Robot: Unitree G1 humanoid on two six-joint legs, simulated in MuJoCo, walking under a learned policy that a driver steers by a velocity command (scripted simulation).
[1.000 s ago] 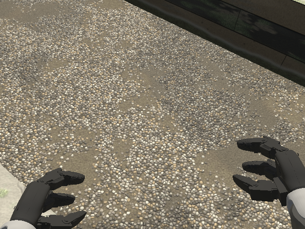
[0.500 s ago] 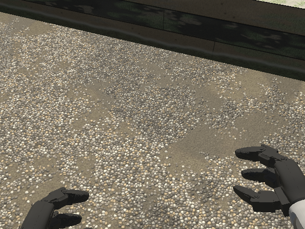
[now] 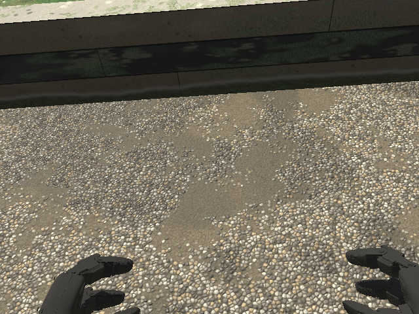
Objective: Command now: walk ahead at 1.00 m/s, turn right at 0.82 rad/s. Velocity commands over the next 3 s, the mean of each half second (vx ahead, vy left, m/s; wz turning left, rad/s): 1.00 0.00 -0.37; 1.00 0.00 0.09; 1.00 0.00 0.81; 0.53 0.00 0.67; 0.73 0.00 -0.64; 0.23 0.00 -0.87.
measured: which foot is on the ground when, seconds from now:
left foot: down 0.00-1.00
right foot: down 0.00-1.00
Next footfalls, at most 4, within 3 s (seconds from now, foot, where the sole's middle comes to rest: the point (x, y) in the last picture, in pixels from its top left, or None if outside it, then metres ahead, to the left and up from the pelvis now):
2.10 left None -0.08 0.13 -0.76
2.86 left None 0.00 0.13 -0.76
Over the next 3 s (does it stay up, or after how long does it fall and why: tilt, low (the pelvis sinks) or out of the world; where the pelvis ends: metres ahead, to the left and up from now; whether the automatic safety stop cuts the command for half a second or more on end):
stays up -0.08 0.03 0.01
